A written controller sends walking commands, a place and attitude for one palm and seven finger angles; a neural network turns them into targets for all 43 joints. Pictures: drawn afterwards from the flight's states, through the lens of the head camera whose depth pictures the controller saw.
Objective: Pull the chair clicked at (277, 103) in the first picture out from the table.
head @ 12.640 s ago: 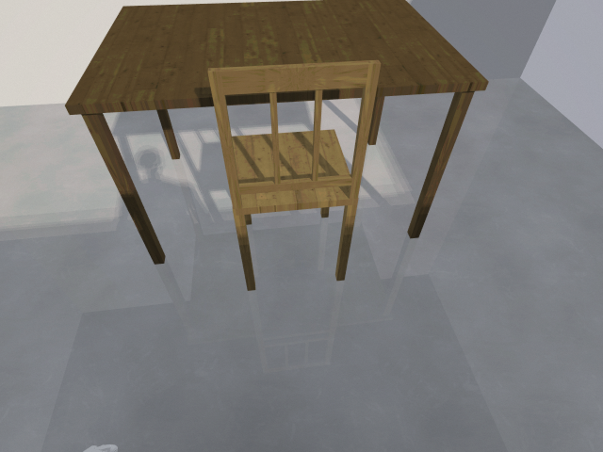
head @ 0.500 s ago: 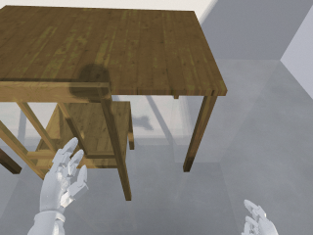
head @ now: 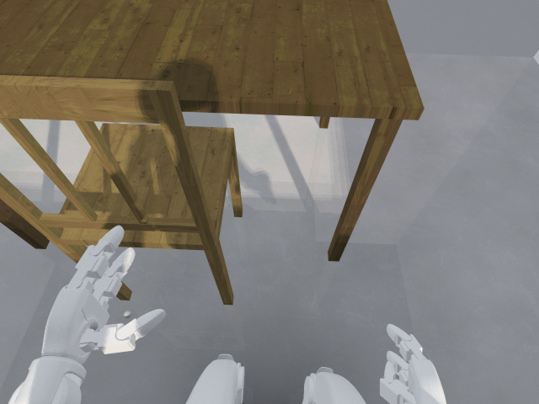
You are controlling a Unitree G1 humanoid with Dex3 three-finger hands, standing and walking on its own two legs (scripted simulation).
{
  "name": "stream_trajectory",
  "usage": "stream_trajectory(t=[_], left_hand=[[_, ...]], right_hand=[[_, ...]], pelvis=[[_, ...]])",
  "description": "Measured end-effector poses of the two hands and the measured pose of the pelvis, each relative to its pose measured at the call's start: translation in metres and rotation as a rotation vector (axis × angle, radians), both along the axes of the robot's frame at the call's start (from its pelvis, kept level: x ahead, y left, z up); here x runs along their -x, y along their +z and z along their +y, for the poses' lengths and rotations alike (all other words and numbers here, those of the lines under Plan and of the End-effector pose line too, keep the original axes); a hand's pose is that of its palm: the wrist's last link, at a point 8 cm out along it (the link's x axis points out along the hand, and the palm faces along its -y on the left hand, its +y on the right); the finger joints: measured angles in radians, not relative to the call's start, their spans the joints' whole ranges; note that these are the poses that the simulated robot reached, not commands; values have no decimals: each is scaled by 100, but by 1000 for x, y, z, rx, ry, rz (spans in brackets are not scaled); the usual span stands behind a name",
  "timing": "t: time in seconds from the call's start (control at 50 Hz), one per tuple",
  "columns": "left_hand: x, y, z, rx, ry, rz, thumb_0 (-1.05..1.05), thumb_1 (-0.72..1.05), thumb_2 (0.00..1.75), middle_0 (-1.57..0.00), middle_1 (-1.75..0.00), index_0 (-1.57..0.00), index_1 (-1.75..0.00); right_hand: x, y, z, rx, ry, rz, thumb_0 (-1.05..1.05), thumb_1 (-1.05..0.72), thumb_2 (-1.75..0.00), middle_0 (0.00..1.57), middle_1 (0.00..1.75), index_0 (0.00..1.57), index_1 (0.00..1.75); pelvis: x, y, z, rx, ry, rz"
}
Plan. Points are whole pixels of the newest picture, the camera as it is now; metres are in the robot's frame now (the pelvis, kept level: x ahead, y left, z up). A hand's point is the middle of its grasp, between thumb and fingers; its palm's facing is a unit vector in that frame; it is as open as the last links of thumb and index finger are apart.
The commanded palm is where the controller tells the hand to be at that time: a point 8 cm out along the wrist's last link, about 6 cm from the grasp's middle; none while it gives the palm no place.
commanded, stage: raise the hand toward the chair's back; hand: left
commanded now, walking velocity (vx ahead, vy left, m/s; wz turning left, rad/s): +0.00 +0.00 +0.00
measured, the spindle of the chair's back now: (57, 176) +0.46 +0.41 +0.01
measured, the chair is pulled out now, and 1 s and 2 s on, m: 0.00 0.00 0.00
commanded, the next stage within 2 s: aim the fingers beside a spindle in 1.32 s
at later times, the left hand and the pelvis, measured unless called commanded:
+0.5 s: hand (102, 304) +0.23 +0.23 +0.05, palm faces +0.02 -1.00 -0.03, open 16.3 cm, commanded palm +0.21 +0.29 +0.06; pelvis +0.01 +0.03 +0.01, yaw +0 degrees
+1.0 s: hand (90, 285) +0.25 +0.25 +0.06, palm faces +0.01 -1.00 -0.04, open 16.9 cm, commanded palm +0.23 +0.31 +0.06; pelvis +0.01 +0.05 +0.02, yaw -1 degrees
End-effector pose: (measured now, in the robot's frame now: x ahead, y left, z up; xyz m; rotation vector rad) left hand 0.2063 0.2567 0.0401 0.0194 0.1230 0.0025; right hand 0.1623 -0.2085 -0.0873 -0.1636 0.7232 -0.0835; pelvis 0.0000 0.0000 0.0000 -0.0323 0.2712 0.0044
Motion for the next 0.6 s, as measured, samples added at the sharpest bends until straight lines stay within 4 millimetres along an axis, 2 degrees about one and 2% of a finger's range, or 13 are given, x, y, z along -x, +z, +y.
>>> stream_trajectory(t=[0.06, 0.12, 0.18, 0.26, 0.34, 0.46, 0.6], left_hand=[[-2, 6, 4, -11, 30, -13, 1, 12, 56, -12, -18, -12, -17], [-1, 8, 7, -23, 33, -29, 1, 5, 53, -12, -17, -11, -16], [0, 5, 10, -24, 23, -38, 1, -2, 50, -11, -15, -11, -15], [1, 3, 13, -15, 19, -50, 0, -11, 46, -10, -14, -10, -14], [0, 4, 19, -11, 27, -66, 0, -21, 42, -9, -12, -9, -12], [-4, 10, 26, -12, 23, -79, 0, -35, 36, -8, -10, -8, -10], [-8, 15, 36, -17, 20, -73, -1, -45, 32, -7, -9, -6, -8]], right_hand=[[15, 1, -9, 20, -42, 36, 2, -90, -89, 20, 31, 21, 30], [22, 4, -20, 57, -63, 53, 2, -90, -89, 20, 31, 21, 30], [22, 8, -28, 95, -71, 46, 2, -90, -89, 20, 31, 20, 30], [11, 17, -30, 130, -69, 11, 2, -91, -89, 20, 30, 20, 30], [-5, 26, -22, 139, -43, -33, 2, -91, -89, 20, 30, 20, 30], [-27, 37, 4, 114, 14, -86, 2, -91, -89, 20, 30, 20, 30], [-34, 39, 29, 80, 58, -93, 1, -90, -89, 20, 30, 20, 30]], pelvis=[[-3, 5, 4, -5, -8, 2], [-5, 6, 9, -6, -12, 6], [-6, 5, 14, -4, -13, 9], [-6, 4, 20, 1, -12, 9], [-6, 4, 25, 8, -7, 6], [-6, 7, 32, 20, 1, 2], [-8, 10, 40, 28, 5, -2]])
